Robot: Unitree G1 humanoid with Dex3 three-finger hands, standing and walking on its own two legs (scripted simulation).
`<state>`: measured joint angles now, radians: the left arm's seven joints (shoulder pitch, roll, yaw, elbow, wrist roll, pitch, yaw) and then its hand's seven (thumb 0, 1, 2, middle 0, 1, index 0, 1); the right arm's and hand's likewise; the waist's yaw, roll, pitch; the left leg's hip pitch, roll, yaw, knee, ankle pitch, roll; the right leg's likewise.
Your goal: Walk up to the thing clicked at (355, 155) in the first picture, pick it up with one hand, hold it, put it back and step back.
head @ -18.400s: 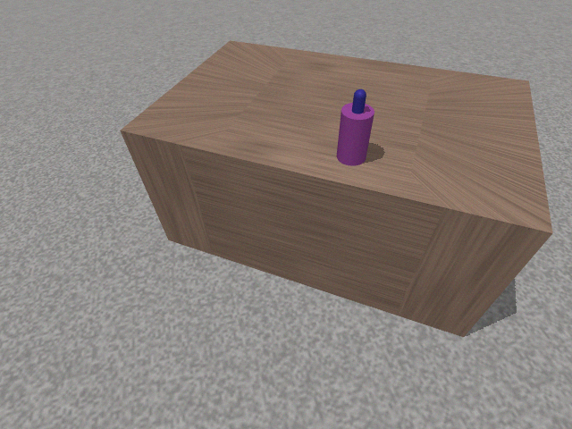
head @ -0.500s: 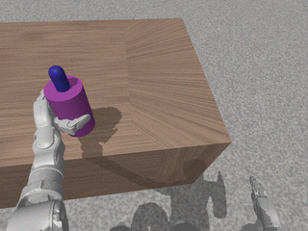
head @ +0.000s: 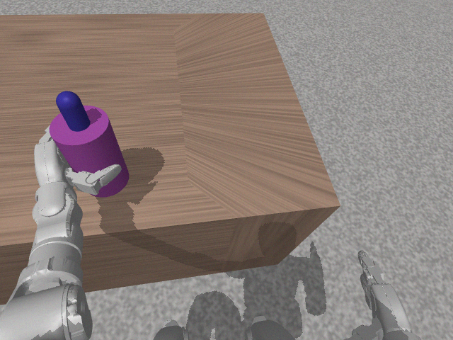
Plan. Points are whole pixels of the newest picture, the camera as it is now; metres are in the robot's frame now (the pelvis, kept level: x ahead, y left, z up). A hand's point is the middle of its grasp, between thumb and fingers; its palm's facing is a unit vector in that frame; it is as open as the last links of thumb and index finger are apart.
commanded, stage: lower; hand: left
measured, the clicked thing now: (89, 144) +0.46 +0.21 +0.06
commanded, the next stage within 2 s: loosen in 0.50 s
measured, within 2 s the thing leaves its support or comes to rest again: rests again in 1.12 s
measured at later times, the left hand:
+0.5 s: hand (95, 170) +0.46 +0.22 -0.03, palm faces +0.25 -0.97 -0.03, open 11.7 cm
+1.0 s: hand (87, 162) +0.47 +0.23 -0.01, palm faces +0.26 -0.97 +0.00, open 12.9 cm
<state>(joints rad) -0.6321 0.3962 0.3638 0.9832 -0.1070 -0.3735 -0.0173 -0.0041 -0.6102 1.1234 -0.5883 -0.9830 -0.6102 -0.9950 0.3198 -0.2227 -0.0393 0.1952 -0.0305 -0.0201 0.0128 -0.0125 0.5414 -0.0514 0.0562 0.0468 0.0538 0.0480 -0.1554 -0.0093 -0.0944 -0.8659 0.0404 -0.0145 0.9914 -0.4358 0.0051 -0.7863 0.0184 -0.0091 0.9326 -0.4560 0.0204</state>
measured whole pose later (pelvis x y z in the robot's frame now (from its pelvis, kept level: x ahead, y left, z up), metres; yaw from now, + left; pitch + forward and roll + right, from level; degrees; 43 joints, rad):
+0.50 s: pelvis -0.01 -0.01 -0.03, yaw +0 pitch +23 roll -4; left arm -0.65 0.46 0.44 1.05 -0.08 -0.47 -0.03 0.00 -0.60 1.11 -0.60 -0.96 -0.62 -0.98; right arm 0.33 -0.24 -0.03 0.07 -0.06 0.00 0.04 -0.01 0.53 -0.05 0.06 0.05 0.06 0.05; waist -0.21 -0.02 -0.11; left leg -1.05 0.05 -0.05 1.14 -0.48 -0.01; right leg -0.96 0.03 -0.04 1.08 -0.51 0.01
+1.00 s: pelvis -0.01 +0.00 -0.04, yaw +0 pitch +24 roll -4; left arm -0.71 0.48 0.45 1.09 -0.08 -0.52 -0.04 -0.01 -0.56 0.54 -0.67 -0.67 -0.70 -0.66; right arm 0.36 -0.24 -0.03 0.04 -0.05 0.02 0.05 -0.01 0.52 -0.04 0.06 0.05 0.06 0.05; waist -0.21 -0.01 -0.15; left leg -1.11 0.04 -0.05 1.20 -0.50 0.00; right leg -1.02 0.02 -0.04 1.13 -0.52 0.01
